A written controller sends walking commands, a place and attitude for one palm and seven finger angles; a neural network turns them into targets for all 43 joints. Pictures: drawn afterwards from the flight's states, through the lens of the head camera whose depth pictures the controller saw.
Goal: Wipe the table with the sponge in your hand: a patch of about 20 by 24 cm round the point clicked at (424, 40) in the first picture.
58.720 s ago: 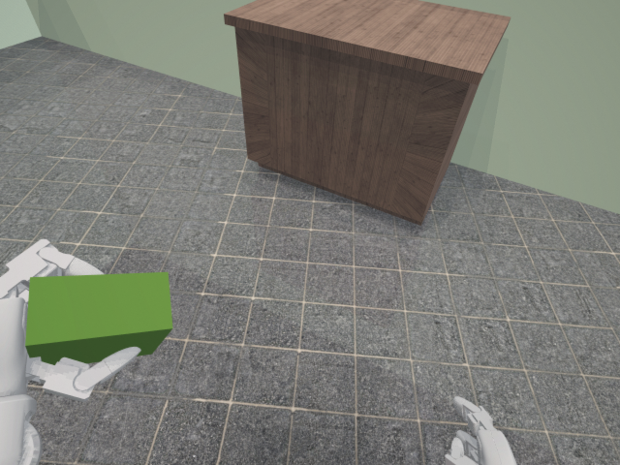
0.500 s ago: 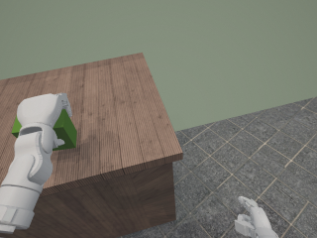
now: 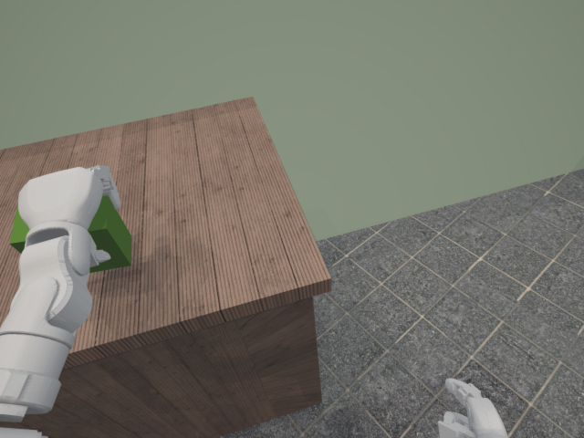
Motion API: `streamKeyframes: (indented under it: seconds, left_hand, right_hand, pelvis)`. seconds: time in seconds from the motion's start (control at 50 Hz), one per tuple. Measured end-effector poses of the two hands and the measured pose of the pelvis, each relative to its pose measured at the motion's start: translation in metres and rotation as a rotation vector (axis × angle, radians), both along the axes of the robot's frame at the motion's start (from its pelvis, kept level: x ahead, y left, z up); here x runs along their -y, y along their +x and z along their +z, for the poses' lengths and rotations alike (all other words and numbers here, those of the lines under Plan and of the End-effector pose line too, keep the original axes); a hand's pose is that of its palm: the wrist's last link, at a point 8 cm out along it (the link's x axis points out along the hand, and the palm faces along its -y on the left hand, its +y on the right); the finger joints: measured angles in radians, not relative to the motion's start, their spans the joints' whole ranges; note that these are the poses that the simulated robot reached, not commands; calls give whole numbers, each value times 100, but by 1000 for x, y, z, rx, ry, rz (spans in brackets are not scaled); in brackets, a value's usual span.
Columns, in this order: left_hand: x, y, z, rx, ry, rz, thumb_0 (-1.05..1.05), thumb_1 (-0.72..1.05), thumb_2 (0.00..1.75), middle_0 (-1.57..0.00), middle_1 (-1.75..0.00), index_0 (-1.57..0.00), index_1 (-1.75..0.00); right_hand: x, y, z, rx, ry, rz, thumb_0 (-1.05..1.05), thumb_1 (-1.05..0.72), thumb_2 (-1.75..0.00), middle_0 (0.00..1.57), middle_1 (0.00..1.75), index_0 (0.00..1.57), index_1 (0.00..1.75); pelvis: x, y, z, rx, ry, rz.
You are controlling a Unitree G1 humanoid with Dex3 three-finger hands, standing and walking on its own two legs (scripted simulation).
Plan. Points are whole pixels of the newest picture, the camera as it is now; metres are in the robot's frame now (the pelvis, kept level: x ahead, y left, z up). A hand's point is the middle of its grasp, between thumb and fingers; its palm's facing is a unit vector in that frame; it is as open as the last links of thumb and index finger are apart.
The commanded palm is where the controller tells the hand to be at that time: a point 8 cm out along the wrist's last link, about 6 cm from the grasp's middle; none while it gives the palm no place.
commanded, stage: move the sponge above the wiping area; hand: left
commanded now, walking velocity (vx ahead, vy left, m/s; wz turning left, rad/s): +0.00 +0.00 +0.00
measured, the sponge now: (83, 244) +0.32 +0.35 +0.11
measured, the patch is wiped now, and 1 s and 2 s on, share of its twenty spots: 1.00 1.00 1.00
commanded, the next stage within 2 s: lower the sponge onto the table in 1.70 s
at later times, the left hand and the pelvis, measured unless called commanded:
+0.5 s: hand (78, 216) +0.32 +0.33 +0.17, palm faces +0.17 +0.05 -0.98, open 9.6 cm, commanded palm +0.28 +0.32 +0.20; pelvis +0.01 +0.00 +0.00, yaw +0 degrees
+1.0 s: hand (73, 217) +0.32 +0.33 +0.17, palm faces +0.16 +0.05 -0.99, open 9.6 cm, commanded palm +0.28 +0.32 +0.20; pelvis +0.00 +0.00 +0.00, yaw +0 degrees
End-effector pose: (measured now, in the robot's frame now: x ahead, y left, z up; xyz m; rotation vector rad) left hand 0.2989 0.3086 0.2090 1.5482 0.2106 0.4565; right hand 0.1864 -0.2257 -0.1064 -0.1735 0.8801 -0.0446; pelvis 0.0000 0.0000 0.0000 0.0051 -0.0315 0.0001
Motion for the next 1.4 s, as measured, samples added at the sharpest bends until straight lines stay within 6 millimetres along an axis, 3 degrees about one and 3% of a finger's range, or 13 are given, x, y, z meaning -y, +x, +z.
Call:
streamKeyframes:
  seconds: [0.12, 0.26, 0.36, 0.52, 0.62, 0.74, 0.84, 0.98, 1.04, 1.1, 1.22, 1.32, 1.4]
  left_hand:
    - [-22, -11, -19, -193, -75, 174, -1, -50, 108, -75, -137, -80, -138]
    - [21, -10, -57, -307, -102, -130, -1, -50, 107, -76, -137, -80, -138]
    - [34, -2, -37, -119, -35, -248, -1, -50, 107, -76, -137, -81, -138]
    - [-12, -5, 11, 8, -10, 83, -1, -50, 107, -76, -138, -81, -139]
    - [-19, -17, -20, -197, -90, 179, -1, -50, 107, -76, -138, -80, -139]
    - [21, -15, -58, -317, -110, -92, -1, -50, 107, -77, -138, -81, -140]
    - [38, -6, -34, -120, -24, -250, -1, -50, 106, -77, -138, -82, -139]
    - [-2, -3, 13, 27, 4, 22, -1, -50, 107, -77, -138, -82, -140]
    - [-19, -12, 7, -57, -33, 149, -1, -50, 107, -77, -139, -81, -140]
    - [-24, -22, -17, -198, -87, 190, -1, -50, 107, -77, -139, -81, -140]
    - [8, -26, -58, -332, -106, -63, -1, -50, 106, -78, -139, -82, -141]
    - [30, -19, -33, -127, -21, -252, -1, -50, 106, -78, -139, -83, -140]
    - [16, -11, -1, 24, 10, -151, -1, -50, 106, -78, -139, -83, -140]
  right_hand:
    - [2, 12, 0, 15, 8, 0, 1, -91, -90, 20, 29, 20, 30]
    - [6, 25, 12, 70, -69, 23, 1, -91, -90, 20, 29, 20, 30]
    - [3, 26, 16, 74, -72, 24, 1, -91, -90, 20, 29, 20, 30]
    - [-4, 24, 5, 33, 17, 15, 1, -91, -90, 20, 29, 20, 30]
    - [-3, 26, 1, 32, 15, 19, 1, -91, -90, 20, 29, 20, 30]
    - [1, 26, 9, 59, -64, 38, 1, -91, -90, 20, 29, 20, 30]
    - [1, 21, 13, 67, -79, 35, 1, -91, -90, 20, 29, 20, 30]
    - [-2, 13, 5, 30, -1, 12, 1, -91, -90, 20, 29, 20, 30]
    - [-1, 12, 2, 23, 19, -1, 1, -91, -90, 20, 29, 20, 30]
    - [3, 12, 1, 26, 6, 0, 1, -91, -90, 20, 29, 20, 30]
    - [10, 12, 9, 52, -87, 23, 1, -91, -90, 20, 29, 20, 30]
    - [6, 11, 12, 64, -104, 26, 1, -91, -90, 20, 29, 20, 30]
    - [-1, 9, 9, 49, -51, 22, 1, -91, -90, 20, 29, 20, 30]
  pelvis:
    - [0, 3, 0, -6, 1, 21]
    - [1, 5, -2, 2, -2, 34]
    - [3, 7, -2, 1, -4, 16]
    - [1, 10, 0, -6, 1, 4]
    - [-1, 8, -1, -7, 3, 23]
    - [1, 4, -2, 2, 0, 35]
    - [3, 3, -2, 6, -4, 21]
    - [2, 3, 0, 3, 0, 0]
    - [1, 3, 0, 1, 2, 3]
    - [0, 2, -1, 2, 3, 16]
    - [1, -2, -2, 14, -2, 36]
    - [2, -4, -2, 16, -7, 29]
    - [1, -5, -1, 14, -6, 16]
